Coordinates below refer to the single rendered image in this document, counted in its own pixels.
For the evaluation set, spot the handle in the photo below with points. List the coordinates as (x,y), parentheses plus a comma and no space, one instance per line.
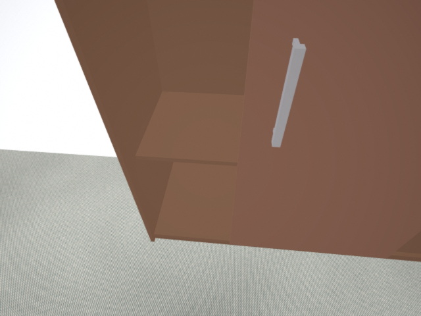
(292,76)

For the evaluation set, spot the wardrobe door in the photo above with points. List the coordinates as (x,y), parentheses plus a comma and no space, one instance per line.
(347,176)
(413,245)

